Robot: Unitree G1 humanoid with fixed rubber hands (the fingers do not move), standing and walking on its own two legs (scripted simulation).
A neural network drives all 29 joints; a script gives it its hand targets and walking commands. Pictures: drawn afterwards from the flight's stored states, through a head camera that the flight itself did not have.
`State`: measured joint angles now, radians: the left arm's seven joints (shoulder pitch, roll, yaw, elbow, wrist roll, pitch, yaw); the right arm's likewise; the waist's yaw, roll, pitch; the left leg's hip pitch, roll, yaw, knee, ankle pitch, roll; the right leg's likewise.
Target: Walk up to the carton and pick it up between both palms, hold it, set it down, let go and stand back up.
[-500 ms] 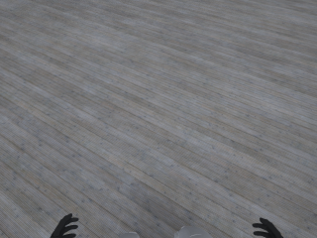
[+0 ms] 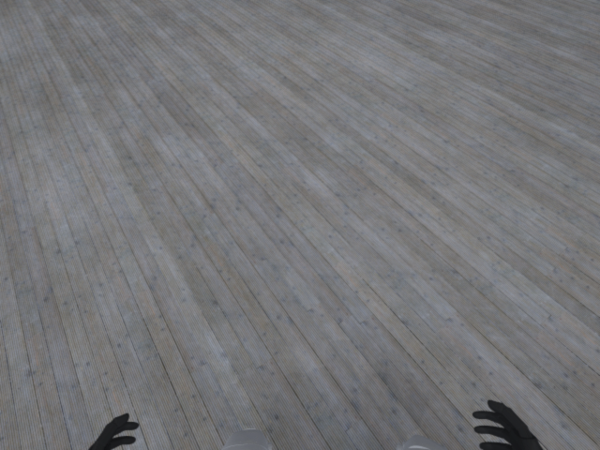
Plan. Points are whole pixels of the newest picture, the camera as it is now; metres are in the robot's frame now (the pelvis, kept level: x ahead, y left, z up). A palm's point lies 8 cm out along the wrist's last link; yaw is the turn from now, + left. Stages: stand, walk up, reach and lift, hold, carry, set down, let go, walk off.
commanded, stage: walk up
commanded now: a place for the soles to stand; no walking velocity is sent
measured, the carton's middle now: out of the picture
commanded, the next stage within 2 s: none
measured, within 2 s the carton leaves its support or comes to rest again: neither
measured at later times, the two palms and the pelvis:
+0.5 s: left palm out of the picture -0.08 +0.37 -0.07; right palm (428, 429) +0.16 -0.14 -0.09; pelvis -0.03 +0.07 +0.02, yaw +24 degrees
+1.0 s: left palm out of the picture -0.17 +0.47 -0.10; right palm (308, 416) +0.17 +0.02 -0.08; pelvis -0.05 +0.20 +0.02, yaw +48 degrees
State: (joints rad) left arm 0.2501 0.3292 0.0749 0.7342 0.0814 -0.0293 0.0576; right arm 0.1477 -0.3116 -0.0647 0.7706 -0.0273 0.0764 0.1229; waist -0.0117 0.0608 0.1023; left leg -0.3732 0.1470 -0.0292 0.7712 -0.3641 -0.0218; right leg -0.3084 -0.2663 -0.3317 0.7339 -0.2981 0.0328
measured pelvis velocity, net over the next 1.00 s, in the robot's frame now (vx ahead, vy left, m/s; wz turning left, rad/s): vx -0.05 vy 0.20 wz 0.85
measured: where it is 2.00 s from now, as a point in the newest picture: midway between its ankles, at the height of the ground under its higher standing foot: outside the picture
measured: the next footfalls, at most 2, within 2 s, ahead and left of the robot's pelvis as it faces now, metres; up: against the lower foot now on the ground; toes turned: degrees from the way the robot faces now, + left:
right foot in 0.32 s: +0.10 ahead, +0.00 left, +0.00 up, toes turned +11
left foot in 0.74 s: -0.10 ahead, +0.32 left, +0.00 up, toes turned +43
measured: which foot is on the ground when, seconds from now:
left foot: down 0.00-0.34, up 0.36-0.72, down 0.74-1.00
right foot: down 0.00-0.00, up 0.02-0.30, down 0.32-0.76, up 0.78-1.00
